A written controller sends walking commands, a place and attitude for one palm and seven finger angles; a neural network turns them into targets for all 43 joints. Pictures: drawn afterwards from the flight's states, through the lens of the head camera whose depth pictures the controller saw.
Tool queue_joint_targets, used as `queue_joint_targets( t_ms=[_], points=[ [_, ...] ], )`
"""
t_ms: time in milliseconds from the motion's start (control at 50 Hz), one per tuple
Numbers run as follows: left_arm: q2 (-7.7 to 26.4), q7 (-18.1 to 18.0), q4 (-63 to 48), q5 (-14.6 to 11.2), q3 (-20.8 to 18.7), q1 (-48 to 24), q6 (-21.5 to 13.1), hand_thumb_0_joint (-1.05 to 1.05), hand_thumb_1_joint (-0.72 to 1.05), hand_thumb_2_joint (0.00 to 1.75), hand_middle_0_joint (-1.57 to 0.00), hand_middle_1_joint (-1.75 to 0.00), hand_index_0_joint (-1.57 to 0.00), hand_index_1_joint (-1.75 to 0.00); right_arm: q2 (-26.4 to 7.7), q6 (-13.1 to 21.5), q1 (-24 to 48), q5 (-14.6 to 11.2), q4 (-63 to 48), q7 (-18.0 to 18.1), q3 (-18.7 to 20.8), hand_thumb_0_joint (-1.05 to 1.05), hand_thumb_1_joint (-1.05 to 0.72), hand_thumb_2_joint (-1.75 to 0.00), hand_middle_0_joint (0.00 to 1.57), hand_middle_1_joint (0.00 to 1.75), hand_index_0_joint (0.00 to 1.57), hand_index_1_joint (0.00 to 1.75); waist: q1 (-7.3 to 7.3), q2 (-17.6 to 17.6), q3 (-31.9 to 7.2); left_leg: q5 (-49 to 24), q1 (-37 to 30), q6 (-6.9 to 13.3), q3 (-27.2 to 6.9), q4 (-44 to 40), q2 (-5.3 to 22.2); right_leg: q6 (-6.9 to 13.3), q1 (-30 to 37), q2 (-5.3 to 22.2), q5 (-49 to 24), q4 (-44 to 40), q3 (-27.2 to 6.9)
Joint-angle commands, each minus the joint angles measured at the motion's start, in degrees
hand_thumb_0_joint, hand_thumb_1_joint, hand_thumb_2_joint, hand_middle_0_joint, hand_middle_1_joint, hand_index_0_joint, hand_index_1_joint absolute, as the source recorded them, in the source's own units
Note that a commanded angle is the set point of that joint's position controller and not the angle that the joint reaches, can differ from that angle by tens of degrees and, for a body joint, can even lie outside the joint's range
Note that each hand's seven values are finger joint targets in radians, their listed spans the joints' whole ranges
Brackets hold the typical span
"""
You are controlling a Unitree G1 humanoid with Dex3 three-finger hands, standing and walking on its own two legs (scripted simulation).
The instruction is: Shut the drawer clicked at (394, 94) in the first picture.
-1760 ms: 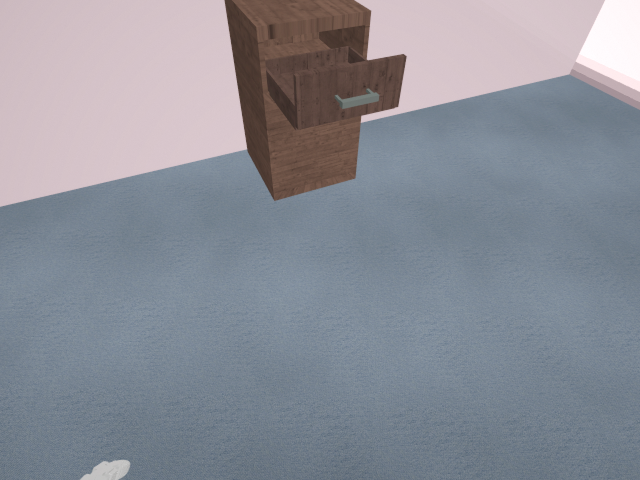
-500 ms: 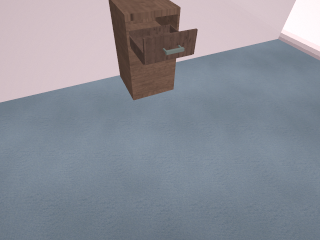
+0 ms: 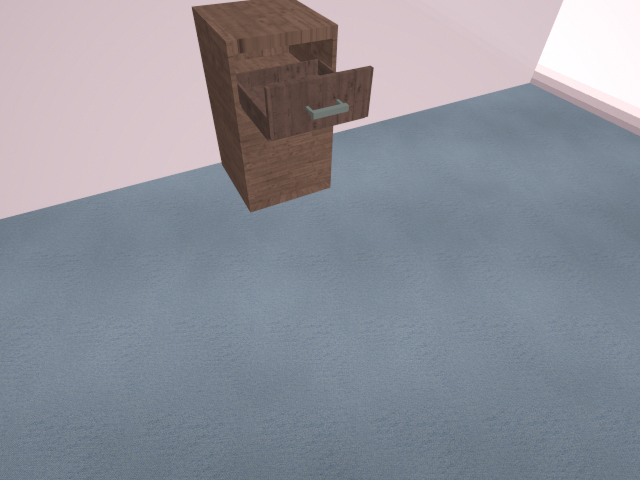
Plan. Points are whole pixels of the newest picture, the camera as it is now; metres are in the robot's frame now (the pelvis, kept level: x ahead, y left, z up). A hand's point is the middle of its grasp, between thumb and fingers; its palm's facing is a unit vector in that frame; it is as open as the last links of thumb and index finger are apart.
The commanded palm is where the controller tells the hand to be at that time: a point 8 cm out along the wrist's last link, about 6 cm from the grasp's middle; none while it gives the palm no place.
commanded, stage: walk to a spot facing it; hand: left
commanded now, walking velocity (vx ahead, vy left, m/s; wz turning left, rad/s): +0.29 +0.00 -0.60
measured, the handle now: (326, 108) +1.25 +0.07 -0.13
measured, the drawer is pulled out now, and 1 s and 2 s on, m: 0.30 0.30 0.30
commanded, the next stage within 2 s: none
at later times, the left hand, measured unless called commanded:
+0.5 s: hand out of the picture +0.10 +0.12 -0.16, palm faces -0.14 -0.97 -0.19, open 7.4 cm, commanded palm none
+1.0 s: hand (270, 294) +0.50 +0.14 -0.17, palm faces -0.38 -0.91 -0.18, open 7.3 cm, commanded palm none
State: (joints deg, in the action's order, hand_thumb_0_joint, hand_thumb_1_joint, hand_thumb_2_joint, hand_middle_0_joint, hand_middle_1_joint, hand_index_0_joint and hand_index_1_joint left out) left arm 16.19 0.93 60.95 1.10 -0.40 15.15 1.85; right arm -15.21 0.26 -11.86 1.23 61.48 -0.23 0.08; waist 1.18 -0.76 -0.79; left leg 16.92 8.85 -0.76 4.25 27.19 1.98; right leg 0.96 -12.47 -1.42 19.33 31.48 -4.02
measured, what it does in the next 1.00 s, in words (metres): walks ahead, turning right: left foot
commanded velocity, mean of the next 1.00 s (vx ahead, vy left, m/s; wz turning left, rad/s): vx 0.35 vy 0.00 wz -0.42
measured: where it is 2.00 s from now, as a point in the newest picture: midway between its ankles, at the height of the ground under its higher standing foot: (395, 358)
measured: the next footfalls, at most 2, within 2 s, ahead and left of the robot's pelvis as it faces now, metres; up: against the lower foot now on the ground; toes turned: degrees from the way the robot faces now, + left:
left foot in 0.72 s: +0.41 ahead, +0.03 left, +0.00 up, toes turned -14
right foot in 1.40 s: +0.54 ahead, -0.24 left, +0.00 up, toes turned -44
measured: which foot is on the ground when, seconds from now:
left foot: down 0.00-0.16, up 0.18-0.70, down 0.72-1.00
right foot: down 0.00-0.74, up 0.76-1.00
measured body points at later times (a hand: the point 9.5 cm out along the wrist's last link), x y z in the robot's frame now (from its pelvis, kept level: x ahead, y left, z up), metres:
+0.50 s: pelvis +0.13 -0.05 +0.01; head +0.14 -0.07 +0.46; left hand +0.11 +0.17 -0.14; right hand +0.19 -0.31 -0.13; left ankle +0.25 +0.09 -0.65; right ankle +0.04 -0.11 -0.74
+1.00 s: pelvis +0.37 -0.01 +0.01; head +0.38 +0.01 +0.45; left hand +0.52 +0.19 -0.15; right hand +0.25 -0.24 -0.13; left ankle +0.37 +0.04 -0.74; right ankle +0.33 -0.17 -0.63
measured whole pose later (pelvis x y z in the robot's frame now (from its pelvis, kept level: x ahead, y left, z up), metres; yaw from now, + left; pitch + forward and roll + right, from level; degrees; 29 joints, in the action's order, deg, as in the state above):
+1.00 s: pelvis +0.37 -0.01 +0.01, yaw -28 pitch -2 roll -1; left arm 12.7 0.6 56.8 1.9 -5.3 14.4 0.5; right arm -10.0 5.2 -20.7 0.7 59.7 1.7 2.6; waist 1.0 -3.1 0.9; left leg 15.4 6.6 4.6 14.3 22.9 0.2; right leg 0.1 -36.7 3.8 8.4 71.3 -0.6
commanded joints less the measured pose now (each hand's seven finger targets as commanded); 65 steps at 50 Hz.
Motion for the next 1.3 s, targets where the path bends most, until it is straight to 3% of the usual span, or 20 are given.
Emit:
queue_joint_targets(
  t_ms=[0, 60, 100, 120, 140, 160, 240, 340, 580, 620, 660, 680, 700, 720, 740, 780, 840, 1060, 1200, 1280],
  points=[
    [4.12, 0.82, -7.44, 0.2, -2.62, -4.46, -1.8, 0.0, 0.9, 0.9, -0.2, -0.3, -0.2, -0.3, -12.61, 1.94, -4.6, -0.02, -3.37, 1.25, 4.62, 0.0, -0.9, -0.9, 0.2, 0.3, 0.2, 0.3, -3.1, 11.39, 8.37, 11.22, -4.69, 10.64, -16.75, -15.73, 19.47, -0.26, -20.12, 1.93, 8.4, 14.23, 4.66],
    [1.82, 1.34, -8.17, 0.11, -3.13, -3.34, -2.51, 0.0, 0.9, 0.9, -0.2, -0.3, -0.2, -0.3, -10.65, 2.55, -3.94, 0.33, -3.74, 1.27, 4.79, 0.0, -0.9, -0.9, 0.2, 0.3, 0.2, 0.3, -1.6, 8.68, 7.02, -2.63, -3.59, 9.58, -8.86, -10.66, 19.6, -0.4, -15.51, 4.88, 8.19, 11.52, 6.07],
    [0.69, 1.51, -5.14, 0.26, -3.56, 6.2, -2.89, 0.0, 0.9, 0.9, -0.2, -0.3, -0.2, -0.3, -9.55, 2.46, -1.05, 0.29, -4.34, 1.26, 4.73, 0.0, -0.9, -0.9, 0.2, 0.3, 0.2, 0.3, 3.05, 5.64, 2.9, -3.1, 3.37, 5.43, -0.63, 1.64, 14.89, -0.02, 0.46, 2.3, -1.38, 1.38, 9.74],
    [4.23, 1.03, -2.65, 0.5, -4.41, 13.96, -3.39, 0.0, 0.9, 0.9, -0.2, -0.3, -0.2, -0.3, -7.42, 2.48, 0.1, -0.19, -5.31, 0.91, 4.24, 0.0, -0.9, -0.9, 0.2, 0.3, 0.2, 0.3, 6.52, -4.67, -0.15, 0.09, 11.71, 2.6, 4.58, 16.12, 10.1, 1.15, 11.45, 3.85, -2.45, -5.83, 4.93],
    [11.28, -0.14, -1.06, 0.71, -6.07, 20.7, -4.39, 0.0, 0.9, 0.9, -0.2, -0.3, -0.2, -0.3, -2.39, 2.64, 1.84, -0.67, -8.48, 0.33, 2.98, 0.0, -0.9, -0.9, 0.2, 0.3, 0.2, 0.3, 8.34, -25.07, 0.14, 17.05, 30.09, -1.12, 8.07, 35.84, 1.49, 6.76, 18.87, 19.97, -0.87, -16.24, -23.79],
    [11.27, -1.2, -1.13, -0.44, -5.94, 22.74, -4.45, 0.0, 0.9, 0.9, -0.2, -0.3, -0.2, -0.3, -3.98, 3.0, 5.67, -0.24, -10.57, 0.32, 3.18, 0.0, -0.9, -0.9, 0.2, 0.3, 0.2, 0.3, 8.33, -18.35, 0.29, 16.8, 34.08, -0.34, -0.05, 42.33, 1.85, 10.46, 18.63, 23.24, -6.56, -19.22, -32.59],
    [4.14, -1.4, -3.95, -0.21, -4.1, 12.71, -5.42, 0.0, 0.9, 0.9, -0.2, -0.3, -0.2, -0.3, -2.46, 2.76, 5.14, 0.1, -8.03, -0.04, 3.83, 0.0, -0.9, -0.9, 0.2, 0.3, 0.2, 0.3, 2.23, -0.81, 7.21, 0.56, 30.46, -1.02, -3.39, 43.36, 6.55, 10.25, 5.16, 17.62, -10.77, -18.87, -19.89],
    [2.59, -1.58, -3.33, 0.0, -3.98, 13.69, -6.49, 0.0, 0.9, 0.9, -0.2, -0.3, -0.2, -0.3, -0.22, 1.5, 2.75, 0.16, -8.0, -0.51, 4.21, 0.0, -0.9, -0.9, 0.2, 0.3, 0.2, 0.3, -0.12, -2.34, 4.9, -6.04, 31.82, -2.87, -2.99, 39.85, 5.92, 9.27, 6.29, 13.39, -16.02, -19.55, -12.68],
    [1.07, -3.02, -1.33, 0.67, -3.74, 17.87, -6.43, 0.0, 0.9, 0.9, -0.2, -0.3, -0.2, -0.3, 2.43, 2.68, 17.16, -0.33, -15.44, -1.38, 3.35, 0.0, -0.9, -0.9, 0.2, 0.3, 0.2, 0.3, 3.7, -6.9, 8.34, -5.66, 30.07, -1.65, 0.1, 19.04, 2.82, 8.83, 12.71, 12.04, -34.69, -16.01, -12.09],
    [2.26, -3.07, -1.85, 0.73, -4.1, 15.82, -6.25, 0.0, 0.9, 0.9, -0.2, -0.3, -0.2, -0.3, 2.05, 3.04, 13.76, -0.55, -14.94, -1.18, 3.48, 0.0, -0.9, -0.9, 0.2, 0.3, 0.2, 0.3, 1.79, -7.24, 6.51, -3.38, 20.05, -0.32, 1.26, 13.0, 0.64, 8.13, 10.19, 11.85, -40.84, -12.49, -11.23],
    [3.21, -2.96, -2.66, 0.24, -4.64, 13.16, -6.5, 0.0, 0.9, 0.9, -0.2, -0.3, -0.2, -0.3, -0.03, 3.67, 0.16, -0.18, -10.6, 0.0, 4.13, 0.0, -0.9, -0.9, 0.2, 0.3, 0.2, 0.3, -4.17, -6.32, 0.46, -7.73, 1.58, 1.38, 2.48, 4.67, -2.25, 5.99, 5.74, 8.37, -48.66, 0.34, -8.14],
    [2.23, -2.61, -2.91, -0.21, -4.78, 12.96, -6.63, 0.0, 0.9, 0.9, -0.2, -0.3, -0.2, -0.3, -3.66, 3.84, -9.86, 0.12, -7.77, 0.74, 5.01, 0.0, -0.9, -0.9, 0.2, 0.3, 0.2, 0.3, -7.87, -4.12, -5.72, -11.0, -13.89, 2.71, -1.52, 3.97, 2.38, 4.45, -1.65, 6.16, -39.12, 12.02, -6.72],
    [-1.61, -1.86, -3.67, -1.15, -4.7, 16.24, -6.39, 0.0, 0.9, 0.9, -0.2, -0.3, -0.2, -0.3, -10.68, 4.13, -16.7, 1.02, -6.25, 1.23, 6.7, 0.0, -0.9, -0.9, 0.2, 0.3, 0.2, 0.3, -8.43, 12.23, -13.95, -13.79, -27.1, 8.63, -24.23, 1.44, 21.18, 1.47, -14.83, -2.01, -5.1, 32.78, 0.4],
    [-2.25, -1.79, -4.73, -1.0, -3.93, 15.31, -6.57, 0.0, 0.9, 0.9, -0.2, -0.3, -0.2, -0.3, -12.26, 3.66, -18.08, -0.02, -6.27, 1.23, 6.37, 0.0, -0.9, -0.9, 0.2, 0.3, 0.2, 0.3, -7.08, 15.09, -14.17, -13.48, -23.77, 12.01, -36.52, -7.6, 28.17, 1.55, -19.98, -2.42, 11.86, 45.26, -1.23],
    [-1.41, -1.87, -5.26, -0.53, -4.35, 11.87, -6.32, 0.0, 0.9, 0.9, -0.2, -0.3, -0.2, -0.3, -9.33, 3.55, -13.44, -0.1, -7.36, 1.14, 5.79, 0.0, -0.9, -0.9, 0.2, 0.3, 0.2, 0.3, -5.67, 8.21, -5.87, -8.5, -15.6, 13.67, -34.2, -10.78, 27.95, 2.04, -22.82, 1.6, 9.51, 48.82, -1.09],
    [-1.93, -0.89, -4.71, 0.46, -4.75, 7.75, -4.98, 0.0, 0.9, 0.9, -0.2, -0.3, -0.2, -0.3, -1.16, 4.6, -5.71, 0.03, -7.85, 1.42, 3.56, 0.0, -0.9, -0.9, 0.2, 0.3, 0.2, 0.3, -1.78, 7.78, 4.27, -5.47, 0.46, 8.43, -21.37, -14.38, 21.25, 1.05, -22.43, 5.49, -0.43, 48.6, -0.36],
    [-4.78, 0.1, -2.89, 0.77, -4.42, 10.83, -2.48, 0.0, 0.9, 0.9, -0.2, -0.3, -0.2, -0.3, 2.23, 5.71, -5.81, -0.12, -6.22, 1.67, 2.53, 0.0, -0.9, -0.9, 0.2, 0.3, 0.2, 0.3, 1.64, 9.58, 4.6, -13.52, 6.95, 3.9, -5.88, -14.63, 14.96, 0.26, -17.59, 5.88, -6.21, 43.77, 1.3],
    [-4.87, 0.8, -6.25, 0.84, -4.12, -3.95, -0.83, 0.0, 0.9, 0.9, -0.2, -0.3, -0.2, -0.3, 1.34, 6.37, -18.59, -0.4, -0.83, 2.66, 2.26, 0.0, -0.9, -0.9, 0.2, 0.3, 0.2, 0.3, -1.22, 5.21, 7.88, -29.75, -8.37, 1.25, 2.29, -15.75, 14.57, -1.28, -33.91, 6.8, -15.72, 32.31, 5.23],
    [-6.3, 1.19, -8.76, 0.49, -2.79, -15.54, -1.92, 0.0, 0.9, 0.9, -0.2, -0.3, -0.2, -0.3, 1.67, 5.5, -26.69, 0.45, 3.15, 2.99, 1.7, 0.0, -0.9, -0.9, 0.2, 0.3, 0.2, 0.3, -5.49, 6.53, 10.25, -39.16, -16.5, 4.5, 5.99, -14.23, 16.04, 0.92, -30.39, 5.06, -10.23, 15.02, 11.8],
    [-6.06, 0.49, -7.84, 0.46, -2.71, -11.38, -2.83, 0.0, 0.9, 0.9, -0.2, -0.3, -0.2, -0.3, 0.26, 4.74, -26.35, 0.43, 3.89, 2.86, 1.99, 0.0, -0.9, -0.9, 0.2, 0.3, 0.2, 0.3, -2.91, 8.92, 6.99, -62.82, -17.19, 4.85, 10.13, -4.71, 17.0, 4.17, -18.78, 0.42, -2.82, 8.42, 16.01]
  ],
)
